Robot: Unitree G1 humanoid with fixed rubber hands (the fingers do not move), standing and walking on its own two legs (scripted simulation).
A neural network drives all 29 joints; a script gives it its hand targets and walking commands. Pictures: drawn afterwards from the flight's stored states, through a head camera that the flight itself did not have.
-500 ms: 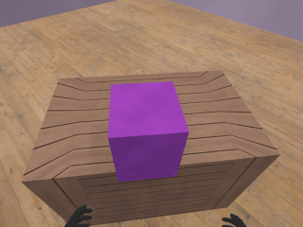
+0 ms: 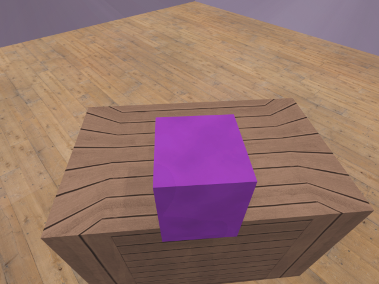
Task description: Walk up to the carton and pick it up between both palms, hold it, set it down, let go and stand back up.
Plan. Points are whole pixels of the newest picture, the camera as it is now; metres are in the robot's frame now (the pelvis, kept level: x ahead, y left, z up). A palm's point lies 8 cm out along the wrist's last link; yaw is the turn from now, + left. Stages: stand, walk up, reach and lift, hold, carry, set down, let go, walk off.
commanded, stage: stand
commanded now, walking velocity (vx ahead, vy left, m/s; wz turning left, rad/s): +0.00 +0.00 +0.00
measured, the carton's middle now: (197, 178) +0.39 -0.01 -0.01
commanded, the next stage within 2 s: none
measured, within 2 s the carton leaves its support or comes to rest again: neither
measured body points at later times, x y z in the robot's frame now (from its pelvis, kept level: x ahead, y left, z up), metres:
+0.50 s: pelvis -0.01 +0.03 +0.00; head -0.03 +0.04 +0.45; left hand -0.06 +0.22 -0.17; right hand -0.07 -0.16 -0.16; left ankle -0.03 +0.07 -0.74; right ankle -0.06 -0.13 -0.74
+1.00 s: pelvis -0.02 +0.03 +0.00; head -0.03 +0.03 +0.45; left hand -0.08 +0.22 -0.17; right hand -0.08 -0.16 -0.16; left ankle -0.03 +0.07 -0.74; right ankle -0.06 -0.13 -0.74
